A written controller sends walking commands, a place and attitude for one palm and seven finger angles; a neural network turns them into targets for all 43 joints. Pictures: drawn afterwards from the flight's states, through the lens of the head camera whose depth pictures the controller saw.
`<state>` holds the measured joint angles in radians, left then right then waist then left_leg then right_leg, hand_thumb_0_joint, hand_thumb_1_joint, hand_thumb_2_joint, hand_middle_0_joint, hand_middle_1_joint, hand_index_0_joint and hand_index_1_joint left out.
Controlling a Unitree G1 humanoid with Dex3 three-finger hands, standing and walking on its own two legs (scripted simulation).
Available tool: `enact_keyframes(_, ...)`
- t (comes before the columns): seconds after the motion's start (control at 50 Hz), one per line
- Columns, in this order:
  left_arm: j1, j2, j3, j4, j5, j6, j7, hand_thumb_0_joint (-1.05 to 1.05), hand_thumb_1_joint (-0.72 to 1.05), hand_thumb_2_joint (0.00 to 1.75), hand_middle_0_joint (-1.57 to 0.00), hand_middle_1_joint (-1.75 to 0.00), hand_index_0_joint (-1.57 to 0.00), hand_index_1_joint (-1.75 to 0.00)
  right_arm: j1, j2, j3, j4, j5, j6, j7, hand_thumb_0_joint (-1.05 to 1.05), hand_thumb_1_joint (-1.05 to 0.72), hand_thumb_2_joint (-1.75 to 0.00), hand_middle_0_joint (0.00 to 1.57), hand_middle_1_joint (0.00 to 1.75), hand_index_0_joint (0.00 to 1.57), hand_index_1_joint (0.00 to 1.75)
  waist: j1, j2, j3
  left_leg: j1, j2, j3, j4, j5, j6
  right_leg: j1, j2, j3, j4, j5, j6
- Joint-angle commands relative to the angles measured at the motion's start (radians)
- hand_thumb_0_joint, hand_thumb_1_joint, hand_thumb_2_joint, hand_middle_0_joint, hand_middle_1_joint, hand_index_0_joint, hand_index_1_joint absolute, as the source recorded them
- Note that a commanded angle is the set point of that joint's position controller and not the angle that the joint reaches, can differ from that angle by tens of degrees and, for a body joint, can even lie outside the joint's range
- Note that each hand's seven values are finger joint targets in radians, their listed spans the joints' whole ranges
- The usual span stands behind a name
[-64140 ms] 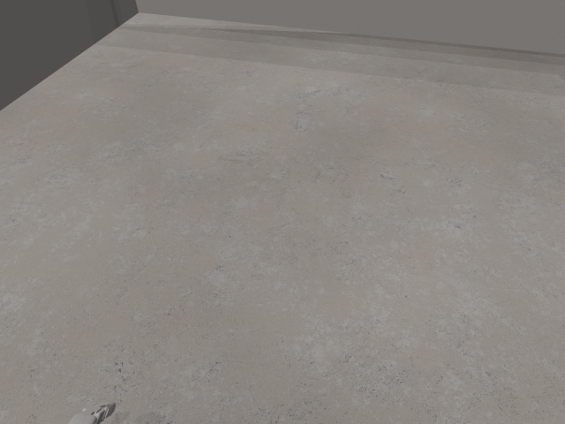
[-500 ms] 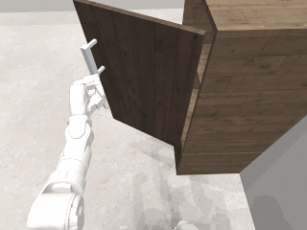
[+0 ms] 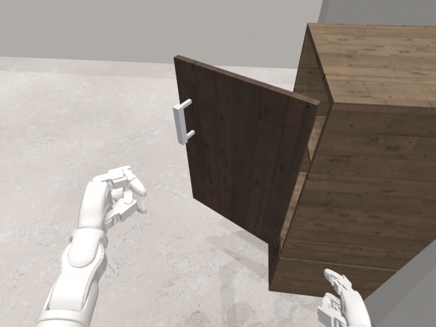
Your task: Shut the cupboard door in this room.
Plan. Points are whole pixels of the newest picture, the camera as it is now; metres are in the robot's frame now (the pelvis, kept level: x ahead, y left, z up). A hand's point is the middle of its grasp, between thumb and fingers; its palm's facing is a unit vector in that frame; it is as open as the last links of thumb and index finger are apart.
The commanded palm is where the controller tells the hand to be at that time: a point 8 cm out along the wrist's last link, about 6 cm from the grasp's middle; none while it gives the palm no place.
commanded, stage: draw the hand back to the body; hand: left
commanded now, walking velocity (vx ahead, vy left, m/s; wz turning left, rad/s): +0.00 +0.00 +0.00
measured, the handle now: (185, 122) +0.64 +0.15 +0.02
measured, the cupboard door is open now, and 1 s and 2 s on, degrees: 61 61 61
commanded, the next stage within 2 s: step back with the hand held close in 0.88 s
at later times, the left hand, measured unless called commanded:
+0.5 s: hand (30, 228) +0.20 +0.28 +0.16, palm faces +0.45 -0.79 -0.42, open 6.1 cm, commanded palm +0.16 +0.31 +0.18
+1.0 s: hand (27, 230) +0.20 +0.27 +0.17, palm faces +0.47 -0.78 -0.41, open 7.4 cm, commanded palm +0.15 +0.30 +0.18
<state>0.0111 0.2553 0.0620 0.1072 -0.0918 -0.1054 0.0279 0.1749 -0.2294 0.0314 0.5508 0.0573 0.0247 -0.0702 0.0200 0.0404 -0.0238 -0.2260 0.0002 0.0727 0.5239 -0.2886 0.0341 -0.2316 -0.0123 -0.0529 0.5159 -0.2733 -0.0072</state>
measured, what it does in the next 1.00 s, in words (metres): stands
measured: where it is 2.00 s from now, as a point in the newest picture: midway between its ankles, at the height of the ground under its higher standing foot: outside the picture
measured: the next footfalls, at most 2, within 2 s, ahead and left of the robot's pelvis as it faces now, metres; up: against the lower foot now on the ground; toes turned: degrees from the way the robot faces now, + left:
none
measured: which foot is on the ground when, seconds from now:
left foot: down 0.00-1.00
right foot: down 0.00-1.00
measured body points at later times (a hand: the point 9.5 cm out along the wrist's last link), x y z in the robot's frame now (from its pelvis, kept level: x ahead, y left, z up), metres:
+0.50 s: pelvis +0.02 +0.01 +0.01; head +0.00 -0.02 +0.46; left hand +0.18 +0.32 +0.18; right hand +0.21 -0.21 -0.09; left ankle +0.00 +0.10 -0.74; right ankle +0.00 -0.11 -0.74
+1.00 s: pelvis +0.01 +0.00 +0.01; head -0.01 -0.02 +0.46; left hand +0.17 +0.31 +0.19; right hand +0.20 -0.21 -0.08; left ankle +0.00 +0.10 -0.74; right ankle +0.00 -0.11 -0.74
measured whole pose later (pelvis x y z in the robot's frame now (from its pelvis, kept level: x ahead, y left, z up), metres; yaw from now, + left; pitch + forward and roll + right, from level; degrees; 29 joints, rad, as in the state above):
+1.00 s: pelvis +0.01 +0.00 +0.01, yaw +1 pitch -5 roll -1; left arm 0.46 0.36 0.36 -0.37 -0.08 -0.07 0.11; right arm 0.20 -0.23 0.02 0.63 0.02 -0.07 -0.07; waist 0.06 0.07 0.01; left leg -0.07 -0.01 0.06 0.40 -0.25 0.03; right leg -0.06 -0.01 -0.06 0.37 -0.23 0.00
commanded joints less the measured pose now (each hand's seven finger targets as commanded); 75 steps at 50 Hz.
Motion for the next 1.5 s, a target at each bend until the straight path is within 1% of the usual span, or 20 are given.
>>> enact_keyframes(0.0,-0.238,0.145,0.077,-0.375,0.014,-0.023,0.041,0.00,0.90,0.90,-0.86,-1.02,-0.86,-1.02,-0.091,-0.097,-0.021,-0.127,-0.017,-0.053,-0.018,0.00,-0.90,-0.90,0.20,0.30,0.20,0.30,-0.012,0.028,-0.127,0.132,0.020,-0.064,-0.147,0.198,-0.003,0.087,0.008,0.027,-0.134,0.193,-0.016)
enact_keyframes(0.06,-0.147,0.146,0.087,-0.427,0.018,-0.005,0.052,0.00,0.90,0.90,-0.78,-0.93,-0.78,-0.93,-0.098,-0.097,-0.014,-0.123,-0.025,-0.064,-0.015,0.00,-0.90,-0.90,0.20,0.30,0.20,0.30,-0.006,0.047,-0.092,0.148,0.021,-0.077,-0.178,0.206,-0.009,0.113,0.010,0.020,-0.157,0.184,-0.020)
enact_keyframes(0.1,-0.079,0.154,0.114,-0.435,0.018,0.007,0.057,0.00,0.90,0.90,-0.72,-0.87,-0.72,-0.87,-0.103,-0.098,-0.014,-0.119,-0.030,-0.064,-0.014,0.00,-0.90,-0.90,0.20,0.30,0.20,0.30,0.001,-0.001,-0.080,0.151,0.021,-0.075,-0.188,0.225,-0.009,0.134,0.013,0.017,-0.167,0.203,-0.018)
enact_keyframes(0.2,0.080,0.206,0.206,-0.565,0.017,0.012,0.063,0.00,0.90,0.90,-0.58,-0.72,-0.58,-0.72,-0.110,-0.096,-0.021,-0.127,-0.039,-0.068,-0.005,0.00,-0.90,-0.90,0.20,0.30,0.20,0.30,0.023,0.019,-0.126,0.177,0.023,-0.077,-0.181,0.350,-0.018,0.201,0.009,0.014,-0.159,0.287,-0.017)
enact_keyframes(0.24,0.176,0.240,0.260,-0.563,0.014,0.019,0.067,0.00,0.90,0.90,-0.53,-0.66,-0.53,-0.66,-0.113,-0.098,-0.024,-0.121,-0.044,-0.069,-0.002,0.00,-0.90,-0.90,0.20,0.30,0.20,0.30,0.034,-0.016,-0.101,0.151,0.021,-0.074,-0.178,0.358,-0.017,0.213,0.008,0.013,-0.167,0.302,-0.016)
enact_keyframes(0.4,0.329,0.287,0.374,-0.706,0.014,0.006,0.082,0.00,0.90,0.90,-0.31,-0.42,-0.31,-0.42,-0.109,-0.092,-0.037,-0.111,-0.043,-0.099,0.004,0.00,-0.90,-0.90,0.20,0.30,0.20,0.30,0.041,0.050,-0.078,0.152,0.026,-0.072,-0.164,0.418,-0.025,0.198,0.005,0.008,-0.162,0.312,-0.010)
enact_keyframes(0.48,0.406,0.321,0.444,-0.725,0.007,-0.001,0.089,0.00,0.90,0.90,-0.20,-0.30,-0.20,-0.30,-0.106,-0.094,-0.045,-0.108,-0.039,-0.114,0.003,0.00,-0.90,-0.90,0.20,0.30,0.20,0.30,0.049,0.024,-0.058,0.135,0.026,-0.070,-0.169,0.373,-0.025,0.190,0.007,0.007,-0.167,0.285,-0.009)
enact_keyframes(0.56,0.350,0.239,0.354,-0.652,0.015,0.005,0.087,0.00,0.90,0.90,-0.20,-0.30,-0.20,-0.30,-0.100,-0.110,-0.049,-0.089,-0.039,-0.124,-0.002,0.00,-0.90,-0.90,0.20,0.30,0.20,0.30,0.022,-0.013,0.043,0.115,0.028,-0.065,-0.192,0.245,-0.014,0.116,0.003,0.008,-0.193,0.181,-0.004)
enact_keyframes(0.72,0.315,0.295,0.391,-0.745,0.026,-0.021,0.107,0.00,0.90,0.90,-0.20,-0.30,-0.20,-0.30,-0.106,-0.102,-0.046,-0.084,-0.046,-0.155,-0.011,0.00,-0.90,-0.90,0.20,0.30,0.20,0.30,0.044,0.057,-0.078,0.146,0.014,-0.074,-0.186,0.266,-0.012,0.186,0.002,0.014,-0.171,0.199,-0.011)
enact_keyframes(0.82,0.356,0.298,0.413,-0.725,0.023,-0.018,0.106,0.00,0.90,0.90,-0.20,-0.30,-0.20,-0.30,-0.110,-0.092,-0.039,-0.079,-0.046,-0.160,-0.009,0.00,-0.90,-0.90,0.20,0.30,0.20,0.30,0.047,0.076,-0.015,0.115,0.016,-0.069,-0.187,0.278,-0.022,0.175,0.005,0.010,-0.178,0.213,-0.014)
enact_keyframes(0.94,0.398,0.268,0.403,-0.629,0.012,-0.009,0.088,0.00,0.90,0.90,-0.20,-0.30,-0.20,-0.30,-0.106,-0.100,-0.050,-0.079,-0.043,-0.144,-0.006,0.00,-0.90,-0.90,0.20,0.30,0.20,0.30,0.043,-0.015,0.043,0.103,0.025,-0.057,-0.199,0.234,-0.013,0.142,0.007,0.018,-0.207,0.178,-0.008)
enact_keyframes(0.98,0.382,0.265,0.397,-0.645,0.010,-0.013,0.085,0.00,0.90,0.90,-0.20,-0.30,-0.20,-0.30,-0.106,-0.100,-0.052,-0.086,-0.041,-0.140,-0.005,0.00,-0.90,-0.90,0.20,0.30,0.20,0.30,0.041,-0.019,0.019,0.113,0.024,-0.052,-0.196,0.226,-0.008,0.146,0.003,0.020,-0.203,0.171,-0.005)
enact_keyframes(1.0,0.271,0.371,0.488,-0.725,0.017,-0.054,0.094,0.00,0.90,0.90,-0.20,-0.30,-0.20,-0.30,-0.112,-0.131,-0.063,-0.120,-0.034,-0.118,-0.003,0.00,-0.90,-0.90,0.20,0.30,0.20,0.30,0.004,0.002,0.028,0.030,0.044,-0.069,-0.137,0.134,0.012,0.077,-0.058,0.120,-0.238,0.195,-0.010)
enact_keyframes(1.02,0.369,0.322,0.450,-0.655,0.016,-0.063,0.093,0.00,0.90,0.90,-0.20,-0.30,-0.20,-0.30,-0.103,-0.121,-0.063,-0.101,-0.042,-0.107,-0.007,0.00,-0.90,-0.90,0.20,0.30,0.20,0.30,-0.001,-0.040,-0.002,0.039,0.039,-0.078,-0.106,0.122,0.014,0.059,-0.092,0.134,-0.245,0.187,-0.019)
enact_keyframes(1.08,0.412,0.304,0.420,-0.694,0.025,-0.084,0.096,0.00,0.90,0.90,-0.20,-0.30,-0.20,-0.30,-0.106,-0.114,-0.066,-0.110,-0.045,-0.088,-0.006,0.00,-0.90,-0.90,0.20,0.30,0.20,0.30,-0.006,-0.028,-0.050,0.031,0.035,-0.074,-0.075,0.154,0.009,0.054,-0.122,0.140,-0.219,0.238,-0.029)
enact_keyframes(1.16,0.477,0.336,0.457,-0.748,0.020,-0.094,0.109,0.00,0.90,0.90,-0.20,-0.30,-0.20,-0.30,-0.097,-0.123,-0.080,-0.132,-0.041,-0.060,-0.016,0.00,-0.90,-0.90,0.20,0.30,0.20,0.30,-0.010,0.010,-0.148,0.033,0.059,-0.088,-0.086,0.322,0.003,0.115,-0.100,0.095,-0.111,0.417,-0.018)
enact_keyframes(1.24,0.523,0.389,0.519,-0.775,0.014,-0.094,0.118,0.00,0.90,0.90,-0.20,-0.30,-0.20,-0.30,-0.097,-0.131,-0.089,-0.158,-0.040,-0.033,-0.029,0.00,-0.90,-0.90,0.20,0.30,0.20,0.30,-0.004,0.008,-0.192,0.015,0.084,-0.102,-0.085,0.495,-0.001,0.145,-0.067,0.071,-0.025,0.531,0.001)
enact_keyframes(1.26,0.537,0.367,0.503,-0.773,0.011,-0.092,0.115,0.00,0.90,0.90,-0.20,-0.30,-0.20,-0.30,-0.091,-0.124,-0.087,-0.167,-0.037,-0.027,-0.029,0.00,-0.90,-0.90,0.20,0.30,0.20,0.30,-0.006,0.001,-0.190,0.007,0.091,-0.104,-0.086,0.513,-0.003,0.146,-0.064,0.068,-0.010,0.532,0.002)
enact_keyframes(1.36,0.558,0.352,0.499,-0.762,0.012,-0.095,0.115,0.00,0.90,0.90,-0.20,-0.30,-0.20,-0.30,-0.083,-0.134,-0.092,-0.177,-0.037,-0.021,-0.031,0.00,-0.90,-0.90,0.20,0.30,0.20,0.30,-0.008,0.031,-0.161,-0.080,0.124,-0.127,-0.124,0.435,0.005,0.132,-0.040,0.070,0.034,0.416,0.012)
enact_keyframes(1.48,0.512,0.336,0.489,-0.759,0.030,-0.116,0.122,0.00,0.90,0.90,-0.20,-0.30,-0.20,-0.30,-0.081,-0.147,-0.088,-0.178,-0.037,-0.041,-0.031,0.00,-0.90,-0.90,0.20,0.30,0.20,0.30,-0.014,0.053,-0.069,-0.368,0.158,-0.184,-0.228,-0.067,0.051,0.203,-0.016,0.084,0.087,0.211,0.020)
